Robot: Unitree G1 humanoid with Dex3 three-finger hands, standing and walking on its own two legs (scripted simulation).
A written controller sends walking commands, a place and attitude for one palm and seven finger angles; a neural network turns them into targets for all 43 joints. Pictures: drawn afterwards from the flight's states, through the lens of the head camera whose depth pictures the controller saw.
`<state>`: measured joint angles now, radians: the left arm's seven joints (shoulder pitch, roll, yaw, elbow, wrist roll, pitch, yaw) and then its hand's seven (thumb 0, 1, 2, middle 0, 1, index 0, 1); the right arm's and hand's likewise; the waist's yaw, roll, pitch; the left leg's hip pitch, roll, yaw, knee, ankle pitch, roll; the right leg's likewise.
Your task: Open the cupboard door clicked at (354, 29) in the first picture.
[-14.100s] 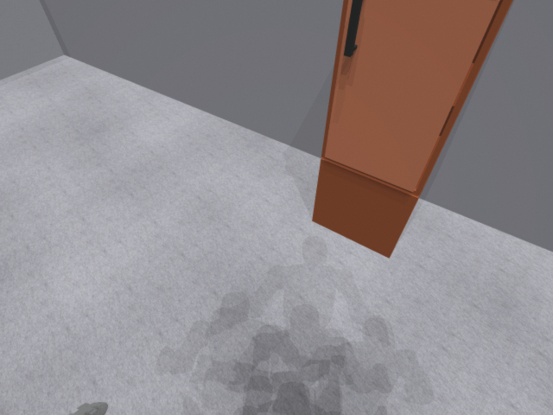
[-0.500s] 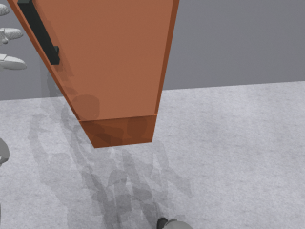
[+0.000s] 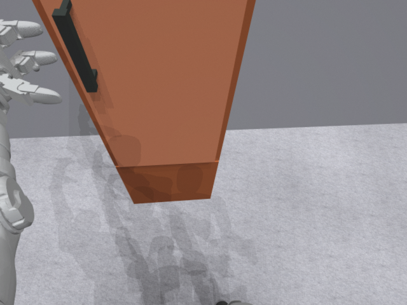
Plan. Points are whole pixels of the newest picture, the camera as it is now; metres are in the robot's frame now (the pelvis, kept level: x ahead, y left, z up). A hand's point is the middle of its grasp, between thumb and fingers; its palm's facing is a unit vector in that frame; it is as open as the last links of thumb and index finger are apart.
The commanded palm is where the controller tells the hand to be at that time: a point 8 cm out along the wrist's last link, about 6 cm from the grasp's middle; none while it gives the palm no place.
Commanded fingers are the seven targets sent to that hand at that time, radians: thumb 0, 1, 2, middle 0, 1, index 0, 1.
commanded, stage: move the hooked fingers beside the handle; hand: left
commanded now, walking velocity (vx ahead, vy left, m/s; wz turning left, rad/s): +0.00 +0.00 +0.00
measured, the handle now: (80, 49) +0.56 +0.20 +0.16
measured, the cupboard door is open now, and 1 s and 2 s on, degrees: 0 0 0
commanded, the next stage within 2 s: slide the fingers in behind the handle in 0.14 s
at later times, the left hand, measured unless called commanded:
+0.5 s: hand (50, 64) +0.51 +0.24 +0.17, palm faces +0.02 -1.00 +0.01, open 13.9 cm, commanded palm +0.49 +0.28 +0.16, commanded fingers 0.00 -0.50 0.30 -0.30 -1.20 -0.30 -1.20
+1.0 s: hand (72, 66) +0.51 +0.20 +0.17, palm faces +0.03 -1.00 +0.00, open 13.9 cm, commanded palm +0.48 +0.24 +0.16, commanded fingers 0.00 -0.50 0.30 -0.30 -1.20 -0.30 -1.20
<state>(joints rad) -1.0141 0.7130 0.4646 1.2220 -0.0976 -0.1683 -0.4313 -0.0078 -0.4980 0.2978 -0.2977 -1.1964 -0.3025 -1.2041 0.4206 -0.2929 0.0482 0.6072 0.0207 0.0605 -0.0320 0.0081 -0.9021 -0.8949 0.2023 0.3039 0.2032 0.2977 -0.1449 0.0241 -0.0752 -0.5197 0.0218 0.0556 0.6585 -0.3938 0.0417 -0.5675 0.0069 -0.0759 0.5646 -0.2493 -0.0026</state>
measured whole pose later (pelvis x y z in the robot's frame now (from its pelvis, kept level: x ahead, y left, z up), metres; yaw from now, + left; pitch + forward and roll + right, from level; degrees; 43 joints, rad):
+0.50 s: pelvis -0.01 -0.01 +0.00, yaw +0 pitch +15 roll -2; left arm -1.09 0.74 0.46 1.29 -0.09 -0.18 -0.41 -0.01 -0.50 0.30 -0.31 -1.20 -0.31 -1.22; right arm 0.46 -0.31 0.05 0.63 0.02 0.04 -0.05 0.01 -0.90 -0.89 0.20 0.30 0.20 0.30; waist -0.18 0.02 -0.05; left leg -0.56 0.03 0.05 0.67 -0.38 0.04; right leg -0.60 0.01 -0.08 0.57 -0.24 -0.01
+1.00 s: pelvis +0.00 -0.01 +0.00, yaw +0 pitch +14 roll -2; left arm -1.05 0.60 0.41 1.23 -0.08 -0.18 -0.30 -0.01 -0.50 0.30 -0.30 -1.20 -0.30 -1.21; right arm 0.42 -0.29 0.04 0.63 0.01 0.02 -0.02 0.01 -0.90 -0.89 0.20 0.30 0.20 0.30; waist -0.15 0.03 -0.07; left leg -0.51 0.02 0.05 0.66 -0.39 0.03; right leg -0.57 0.01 -0.08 0.58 -0.25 -0.01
